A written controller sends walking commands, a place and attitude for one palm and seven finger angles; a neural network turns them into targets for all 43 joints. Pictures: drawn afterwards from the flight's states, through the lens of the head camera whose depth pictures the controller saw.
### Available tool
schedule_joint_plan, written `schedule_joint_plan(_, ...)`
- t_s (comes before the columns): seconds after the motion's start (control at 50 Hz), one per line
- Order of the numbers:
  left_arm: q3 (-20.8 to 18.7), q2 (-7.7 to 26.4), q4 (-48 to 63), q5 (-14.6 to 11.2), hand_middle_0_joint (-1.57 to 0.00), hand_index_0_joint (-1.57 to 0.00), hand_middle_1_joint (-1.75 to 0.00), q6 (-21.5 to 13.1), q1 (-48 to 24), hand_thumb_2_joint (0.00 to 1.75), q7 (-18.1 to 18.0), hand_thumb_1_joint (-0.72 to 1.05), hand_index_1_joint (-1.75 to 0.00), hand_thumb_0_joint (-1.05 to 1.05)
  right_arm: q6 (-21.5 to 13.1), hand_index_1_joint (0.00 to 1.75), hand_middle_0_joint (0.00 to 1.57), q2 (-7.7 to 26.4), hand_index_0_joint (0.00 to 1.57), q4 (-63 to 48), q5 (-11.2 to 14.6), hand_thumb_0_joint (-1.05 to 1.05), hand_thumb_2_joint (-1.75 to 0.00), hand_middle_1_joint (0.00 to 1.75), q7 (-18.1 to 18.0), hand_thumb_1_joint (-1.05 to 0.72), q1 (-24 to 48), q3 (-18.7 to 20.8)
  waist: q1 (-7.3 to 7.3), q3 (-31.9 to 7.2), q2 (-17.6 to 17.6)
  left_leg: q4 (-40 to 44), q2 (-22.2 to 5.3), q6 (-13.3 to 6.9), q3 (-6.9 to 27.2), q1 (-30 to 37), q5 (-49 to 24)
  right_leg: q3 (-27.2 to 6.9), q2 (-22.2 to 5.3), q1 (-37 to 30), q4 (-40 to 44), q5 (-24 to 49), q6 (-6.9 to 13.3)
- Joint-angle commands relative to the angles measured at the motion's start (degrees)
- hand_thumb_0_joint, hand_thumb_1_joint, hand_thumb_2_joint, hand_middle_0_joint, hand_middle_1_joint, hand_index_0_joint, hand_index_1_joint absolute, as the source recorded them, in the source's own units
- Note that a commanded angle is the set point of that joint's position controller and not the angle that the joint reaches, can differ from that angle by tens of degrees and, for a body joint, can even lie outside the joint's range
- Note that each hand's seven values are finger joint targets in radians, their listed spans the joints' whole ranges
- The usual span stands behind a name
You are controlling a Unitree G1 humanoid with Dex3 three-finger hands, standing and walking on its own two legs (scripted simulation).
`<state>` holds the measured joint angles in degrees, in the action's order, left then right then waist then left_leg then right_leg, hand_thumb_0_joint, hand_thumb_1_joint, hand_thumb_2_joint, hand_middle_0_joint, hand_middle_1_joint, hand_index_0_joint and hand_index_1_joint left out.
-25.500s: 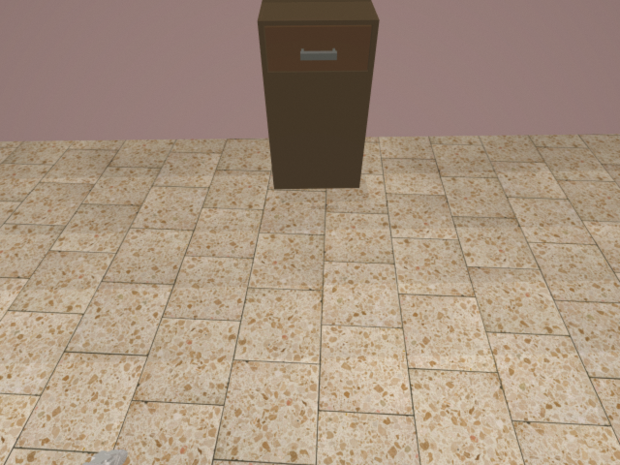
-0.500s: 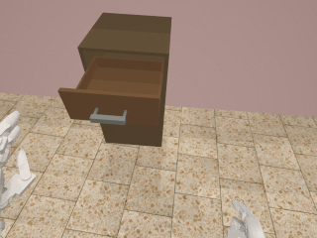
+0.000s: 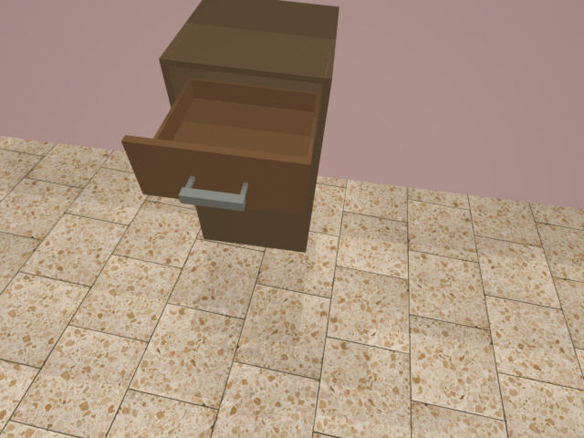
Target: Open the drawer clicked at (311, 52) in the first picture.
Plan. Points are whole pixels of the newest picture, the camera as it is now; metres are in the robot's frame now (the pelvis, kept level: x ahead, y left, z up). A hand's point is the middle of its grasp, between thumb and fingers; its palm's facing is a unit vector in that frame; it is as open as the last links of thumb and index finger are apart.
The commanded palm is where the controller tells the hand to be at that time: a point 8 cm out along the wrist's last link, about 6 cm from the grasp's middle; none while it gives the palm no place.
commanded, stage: let the arm hang, fingers relaxed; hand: left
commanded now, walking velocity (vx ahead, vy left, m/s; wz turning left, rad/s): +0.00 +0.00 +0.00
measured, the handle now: (215, 191) +0.58 +0.21 -0.09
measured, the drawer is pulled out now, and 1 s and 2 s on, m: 0.29 0.29 0.29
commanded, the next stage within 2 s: look to check the result in 0.66 s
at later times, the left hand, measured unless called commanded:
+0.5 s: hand out of the picture +0.00 +0.15 -0.18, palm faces +0.04 -0.99 -0.16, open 7.4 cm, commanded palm none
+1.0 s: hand out of the picture -0.02 +0.15 -0.17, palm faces +0.05 -0.98 -0.18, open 7.4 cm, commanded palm none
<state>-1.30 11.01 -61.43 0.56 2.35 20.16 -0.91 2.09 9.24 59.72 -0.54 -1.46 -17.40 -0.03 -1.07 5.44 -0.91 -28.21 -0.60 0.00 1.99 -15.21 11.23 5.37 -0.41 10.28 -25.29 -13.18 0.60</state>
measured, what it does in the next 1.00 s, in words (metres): stands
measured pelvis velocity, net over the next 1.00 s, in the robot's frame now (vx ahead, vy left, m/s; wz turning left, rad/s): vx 0.01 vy -0.01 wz -0.02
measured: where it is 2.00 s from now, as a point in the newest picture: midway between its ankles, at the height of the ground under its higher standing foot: outside the picture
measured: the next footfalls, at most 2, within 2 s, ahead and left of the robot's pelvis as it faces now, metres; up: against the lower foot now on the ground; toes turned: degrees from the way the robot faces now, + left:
none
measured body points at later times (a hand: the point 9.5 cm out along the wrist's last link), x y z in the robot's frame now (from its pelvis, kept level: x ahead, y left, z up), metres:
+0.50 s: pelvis +0.00 -0.01 +0.00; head +0.00 -0.01 +0.45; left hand +0.00 +0.20 -0.16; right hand -0.03 -0.20 -0.17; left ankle +0.04 +0.12 -0.74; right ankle +0.01 -0.11 -0.74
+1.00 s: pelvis +0.01 -0.01 +0.00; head +0.02 -0.02 +0.45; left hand -0.02 +0.20 -0.16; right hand -0.02 -0.22 -0.16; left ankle +0.04 +0.12 -0.74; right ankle +0.01 -0.11 -0.74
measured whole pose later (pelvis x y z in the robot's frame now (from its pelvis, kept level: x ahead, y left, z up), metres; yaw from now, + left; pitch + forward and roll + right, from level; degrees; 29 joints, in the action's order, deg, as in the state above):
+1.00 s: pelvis +0.01 -0.01 +0.00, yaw -1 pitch -3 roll +0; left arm -1.5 7.0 -65.8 0.3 0.5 17.3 -2.0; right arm 0.6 6.0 64.3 -0.5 -2.3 -17.5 1.0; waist -0.2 4.3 1.0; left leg -25.7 -1.4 1.0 0.8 -12.3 10.9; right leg 4.1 0.3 9.0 -25.0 -13.6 1.5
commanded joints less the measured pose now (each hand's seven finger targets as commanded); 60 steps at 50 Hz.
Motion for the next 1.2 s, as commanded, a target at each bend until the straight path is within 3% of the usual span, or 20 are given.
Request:
schedule_joint_plan(0.0,-0.4,4.4,-0.2,0.0,-0.2,-0.2,-0.3,-2.0,2.1,0.9,-0.4,0.9,-0.3,0.0,-1.4,0.3,0.2,5.2,0.2,-0.9,0.1,0.0,-0.9,0.3,-1.0,-0.9,-2.7,1.3,1.27,-1.9,3.1,7.3,-4.0,-2.3,3.6,2.6,1.9,-5.5,-4.5,1.8,7.5,-3.6,2.3)
schedule_joint_plan(0.06,-0.4,4.1,-2.0,0.0,-0.2,-0.2,-0.3,-1.7,3.3,0.9,-0.5,0.9,-0.3,0.0,-1.1,0.3,0.2,4.3,0.2,0.6,0.0,0.0,-0.9,0.3,-0.9,-0.9,-4.3,1.3,1.17,1.1,1.8,8.4,-3.6,-2.3,3.5,0.7,5.8,-5.7,-4.3,3.4,7.8,-7.5,2.4)
schedule_joint_plan(0.18,-0.4,3.4,-3.2,0.0,-0.2,-0.2,-0.3,-1.7,4.7,0.9,-0.9,0.9,-0.3,0.0,-1.0,0.3,0.2,2.6,0.2,2.4,-0.1,0.0,-0.9,0.3,-0.9,-0.9,-5.9,1.5,1.06,2.0,0.2,7.5,-3.1,-2.2,2.5,1.4,6.1,-6.3,-4.1,6.1,8.1,-11.1,2.4)
schedule_joint_plan(0.26,-0.6,2.7,-3.0,0.0,-0.2,-0.2,-0.3,-1.7,4.5,0.9,-1.1,0.9,-0.3,0.0,-1.0,0.3,0.2,1.4,0.2,3.1,-0.3,0.0,-0.9,0.3,-0.8,-0.9,-6.6,1.4,1.13,2.5,1.2,7.4,-2.7,-2.2,2.2,-0.2,6.3,-6.5,-4.3,5.9,7.6,-10.9,2.6)
schedule_joint_plan(0.28,-0.6,2.5,-2.8,0.1,-0.2,-0.2,-0.3,-1.8,4.7,0.9,-1.2,0.9,-0.3,0.0,-1.1,0.3,0.2,1.3,0.2,3.1,-0.3,0.0,-0.9,0.3,-0.8,-0.9,-6.5,1.5,0.98,2.2,0.0,7.4,-3.1,-2.2,2.3,0.5,5.7,-6.5,-4.0,6.3,7.4,-10.5,2.5)
schedule_joint_plan(0.44,-1.1,1.4,-2.1,0.0,-0.2,-0.2,-0.3,-2.0,2.9,0.9,-1.3,0.9,-0.3,0.0,-1.7,0.3,0.2,-0.2,0.2,3.4,-0.3,0.0,-0.9,0.3,-1.1,-0.9,-6.6,1.5,0.87,1.6,2.6,7.3,-3.1,-2.0,2.2,-0.4,1.6,-5.9,-4.3,3.6,6.1,-4.9,2.5)
schedule_joint_plan(0.5,-1.2,1.0,-2.0,0.0,-0.2,-0.2,-0.3,-2.1,2.2,0.9,-1.3,0.9,-0.3,0.0,-1.8,0.3,0.2,-0.3,0.2,3.3,-0.3,0.0,-0.9,0.3,-1.2,-0.9,-6.4,1.5,0.97,1.7,2.2,7.1,-3.6,-1.9,2.1,0.0,0.7,-5.7,-4.3,3.4,6.2,-3.9,2.5)
schedule_joint_plan(0.54,-1.3,1.1,-2.1,0.0,-0.2,-0.2,-0.3,-2.0,1.9,0.9,-1.2,0.9,-0.3,0.0,-1.8,0.3,0.2,-0.3,0.2,3.3,-0.3,0.0,-0.9,0.3,-1.2,-0.9,-6.0,1.5,0.9,2.6,3.8,7.2,-3.3,-1.7,1.9,-0.5,0.8,-5.8,-4.3,3.5,6.3,-3.8,2.5)
schedule_joint_plan(0.6,-1.3,1.1,-2.1,0.0,-0.2,-0.2,-0.3,-2.1,1.6,0.9,-1.2,0.9,-0.3,0.0,-1.6,0.3,0.2,-0.3,0.2,3.1,-0.3,0.0,-0.9,0.3,-1.2,-0.9,-6.1,1.6,1.11,2.1,1.4,6.5,-3.3,-1.8,1.6,0.6,0.0,-5.8,-4.6,3.7,7.0,-4.4,2.6)
schedule_joint_plan(0.66,-1.4,1.3,-2.0,0.0,-0.2,-0.2,-0.3,-2.1,1.2,0.9,-1.1,0.9,-0.3,0.0,-1.5,0.3,0.2,-0.1,0.2,3.1,-0.3,0.0,-0.9,0.3,-1.2,-0.9,-5.8,1.6,1.26,2.3,2.1,6.2,-3.0,-1.6,1.3,1.1,0.6,-6.4,-4.8,4.5,7.7,-6.0,2.8)
schedule_joint_plan(0.92,-1.2,1.4,-3.0,-0.1,-0.2,-0.2,-0.3,-2.3,1.3,0.9,-1.2,0.9,-0.3,0.0,-1.9,0.3,0.2,0.7,0.2,3.7,-0.1,0.0,-0.9,0.3,-1.4,-0.9,-5.2,1.4,1.24,0.5,2.4,7.3,-4.1,-1.5,1.4,3.1,-2.4,-6.0,-4.5,2.0,7.3,-1.5,2.4)
schedule_joint_plan(0.98,-1.2,1.4,-3.2,0.0,-0.2,-0.2,-0.3,-2.4,1.8,0.9,-1.3,0.9,-0.3,0.0,-1.7,0.3,0.2,0.8,0.2,3.5,-0.1,0.0,-0.9,0.3,-1.3,-0.9,-4.6,1.5,1.11,1.6,0.5,6.8,-3.9,-1.4,1.2,3.6,-2.3,-6.4,-4.5,3.4,8.1,-2.9,2.5)
schedule_joint_plan(1.1,-1.2,1.3,-3.2,-0.1,-0.2,-0.2,-0.3,-2.5,1.2,0.9,-1.4,0.9,-0.3,0.0,-1.8,0.3,0.2,0.6,0.2,3.9,-0.2,0.0,-0.9,0.3,-1.3,-0.9,-4.8,1.5,1.32,1.0,2.3,6.8,-4.0,-1.3,1.1,3.9,-3.4,-6.1,-4.7,2.3,7.9,-1.2,2.5)
schedule_joint_plan(1.18,-1.3,1.3,-3.2,-0.1,-0.2,-0.2,-0.3,-2.5,1.3,0.9,-1.4,0.9,-0.3,0.0,-1.9,0.3,0.2,0.8,0.2,3.9,-0.1,0.0,-0.9,0.3,-1.4,-0.9,-4.3,1.5,1.08,0.8,1.7,6.7,-4.0,-1.2,0.9,4.3,-4.0,-6.2,-4.5,2.2,7.8,-0.7,2.6)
